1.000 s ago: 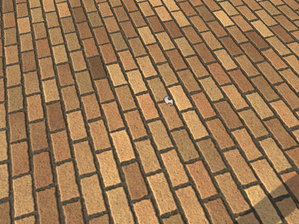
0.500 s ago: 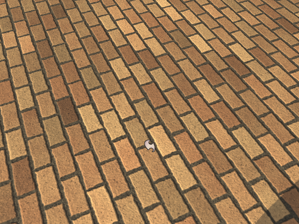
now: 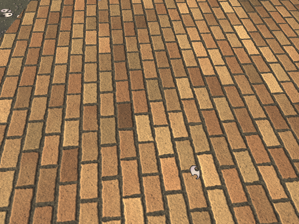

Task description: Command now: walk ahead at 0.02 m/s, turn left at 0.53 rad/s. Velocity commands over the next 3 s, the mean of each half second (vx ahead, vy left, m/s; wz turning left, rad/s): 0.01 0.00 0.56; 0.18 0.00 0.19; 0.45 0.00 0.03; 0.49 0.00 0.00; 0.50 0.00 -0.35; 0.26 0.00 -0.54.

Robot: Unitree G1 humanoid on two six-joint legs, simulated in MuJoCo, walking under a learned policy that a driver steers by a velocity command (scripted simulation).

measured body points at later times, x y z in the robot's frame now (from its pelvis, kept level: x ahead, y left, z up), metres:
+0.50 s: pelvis -0.01 +0.00 +0.01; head +0.03 +0.00 +0.46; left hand +0.06 +0.29 -0.10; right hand +0.15 -0.25 -0.12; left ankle -0.01 +0.10 -0.73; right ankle +0.02 -0.11 -0.72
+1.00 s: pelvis +0.02 +0.02 +0.01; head +0.03 +0.03 +0.46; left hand -0.05 +0.28 -0.13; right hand +0.21 -0.19 -0.11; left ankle -0.03 +0.09 -0.73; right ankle +0.03 -0.10 -0.71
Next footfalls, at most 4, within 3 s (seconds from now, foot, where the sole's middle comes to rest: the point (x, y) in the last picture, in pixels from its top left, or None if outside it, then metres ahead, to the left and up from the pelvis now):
0.02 left None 0.03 0.10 -0.77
0.52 right None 0.06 -0.09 -0.77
0.96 left None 0.01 0.10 -0.77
1.40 right None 0.40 0.04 -0.77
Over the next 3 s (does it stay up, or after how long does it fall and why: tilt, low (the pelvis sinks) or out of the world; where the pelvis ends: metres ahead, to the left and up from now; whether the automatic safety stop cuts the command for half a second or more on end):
stays up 1.00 0.28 0.00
